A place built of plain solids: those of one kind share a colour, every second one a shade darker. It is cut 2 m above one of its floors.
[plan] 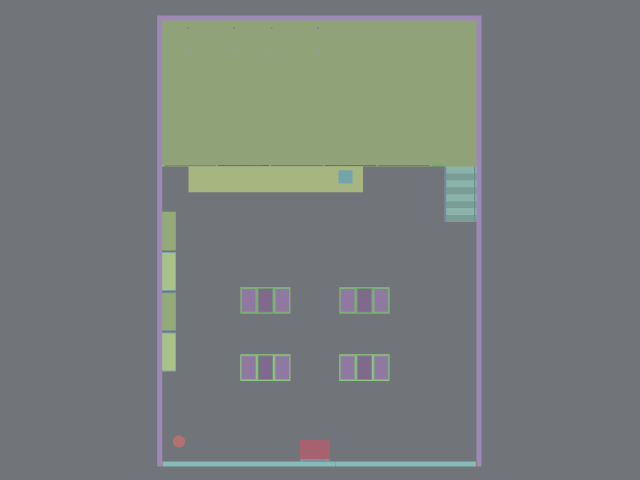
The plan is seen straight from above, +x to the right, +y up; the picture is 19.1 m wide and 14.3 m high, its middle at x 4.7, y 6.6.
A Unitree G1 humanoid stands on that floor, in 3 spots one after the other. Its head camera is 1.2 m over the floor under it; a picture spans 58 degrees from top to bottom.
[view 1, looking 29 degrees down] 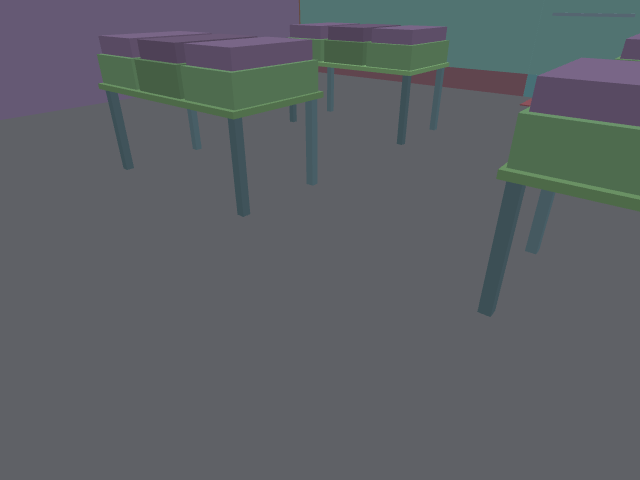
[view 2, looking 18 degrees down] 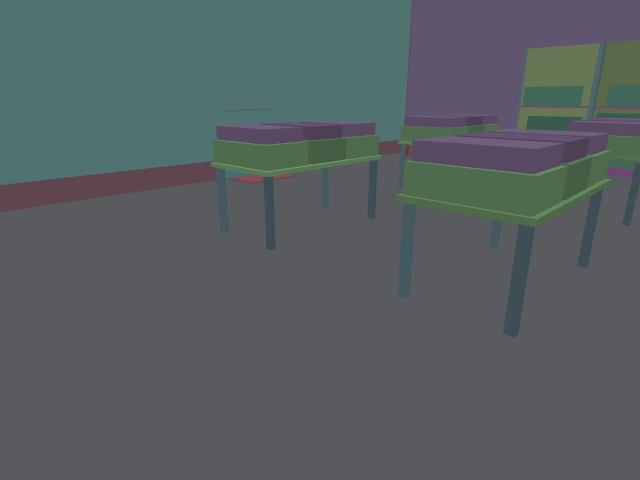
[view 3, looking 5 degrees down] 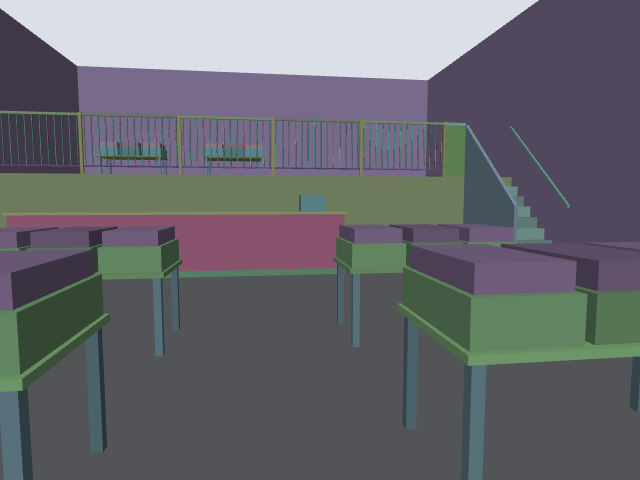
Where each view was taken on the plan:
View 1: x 3.38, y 6.78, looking -51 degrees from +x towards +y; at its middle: ground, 2.48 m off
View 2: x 8.91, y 5.83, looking -136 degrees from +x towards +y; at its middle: ground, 3.88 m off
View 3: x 4.55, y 1.00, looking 82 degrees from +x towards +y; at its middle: counter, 7.18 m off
